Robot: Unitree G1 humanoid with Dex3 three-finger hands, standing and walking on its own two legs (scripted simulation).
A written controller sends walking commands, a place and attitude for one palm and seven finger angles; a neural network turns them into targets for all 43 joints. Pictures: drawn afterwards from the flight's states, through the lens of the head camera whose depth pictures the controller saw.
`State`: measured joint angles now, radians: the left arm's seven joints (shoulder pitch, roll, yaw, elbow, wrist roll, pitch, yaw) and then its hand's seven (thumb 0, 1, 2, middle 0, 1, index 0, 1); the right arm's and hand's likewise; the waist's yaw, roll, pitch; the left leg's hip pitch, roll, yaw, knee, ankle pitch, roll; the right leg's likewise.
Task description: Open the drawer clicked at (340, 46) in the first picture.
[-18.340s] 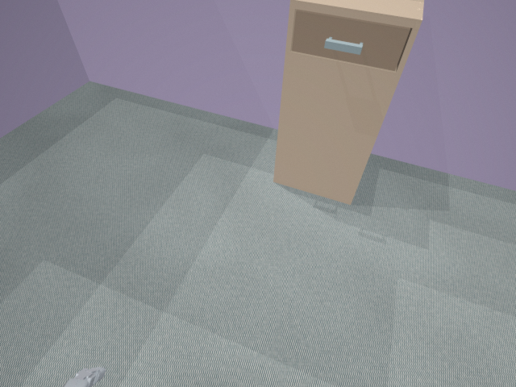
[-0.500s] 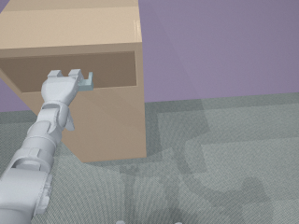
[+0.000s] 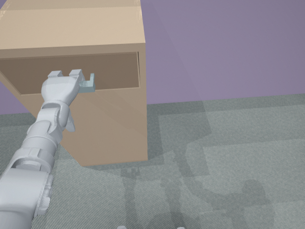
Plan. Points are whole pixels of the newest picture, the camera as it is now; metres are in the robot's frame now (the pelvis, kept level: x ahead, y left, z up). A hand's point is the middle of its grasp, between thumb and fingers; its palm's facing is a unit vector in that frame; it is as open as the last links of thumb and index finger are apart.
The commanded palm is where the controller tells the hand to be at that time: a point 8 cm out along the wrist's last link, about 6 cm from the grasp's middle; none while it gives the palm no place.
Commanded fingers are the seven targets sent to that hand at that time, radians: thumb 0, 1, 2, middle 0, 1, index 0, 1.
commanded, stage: close the thumb around the handle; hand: left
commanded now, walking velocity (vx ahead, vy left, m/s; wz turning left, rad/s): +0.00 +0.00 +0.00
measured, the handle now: (73, 82) +0.52 +0.22 +0.06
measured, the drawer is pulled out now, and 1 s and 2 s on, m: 0.00 0.00 0.09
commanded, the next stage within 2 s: pull the drawer open in 0.62 s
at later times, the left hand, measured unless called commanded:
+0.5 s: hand (70, 99) +0.47 +0.23 +0.04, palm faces -0.05 -0.02 -1.00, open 6.2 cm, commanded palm +0.45 +0.24 +0.09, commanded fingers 0.00 0.90 0.90 -0.40 -1.35 -0.40 -1.35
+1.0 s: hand (70, 100) +0.47 +0.23 +0.04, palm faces -0.04 -0.04 -1.00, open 5.7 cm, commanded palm +0.42 +0.24 +0.09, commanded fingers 0.00 0.90 0.90 -0.40 -1.35 -0.40 -1.35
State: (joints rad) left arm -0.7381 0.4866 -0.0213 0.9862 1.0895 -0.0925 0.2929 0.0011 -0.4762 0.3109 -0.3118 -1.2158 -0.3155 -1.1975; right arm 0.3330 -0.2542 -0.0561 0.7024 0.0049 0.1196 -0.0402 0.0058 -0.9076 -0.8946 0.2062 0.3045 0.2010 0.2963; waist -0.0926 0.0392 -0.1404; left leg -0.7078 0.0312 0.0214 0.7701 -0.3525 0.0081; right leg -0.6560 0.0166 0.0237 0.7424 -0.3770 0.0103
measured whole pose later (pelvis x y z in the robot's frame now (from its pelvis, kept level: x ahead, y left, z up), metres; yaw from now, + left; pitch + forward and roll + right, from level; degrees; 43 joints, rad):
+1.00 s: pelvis +0.01 +0.00 +0.00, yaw -1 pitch +17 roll -1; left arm -0.67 0.49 -0.01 0.92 1.06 -0.05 0.28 0.01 0.71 0.79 -0.33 -1.36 -0.39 -1.34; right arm 0.35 -0.25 -0.06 0.69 0.01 0.12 -0.03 0.01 -0.91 -0.89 0.21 0.30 0.20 0.30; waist -0.09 0.05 -0.15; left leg -0.68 0.04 0.05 0.75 -0.36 0.01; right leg -0.64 0.03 0.05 0.72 -0.37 0.01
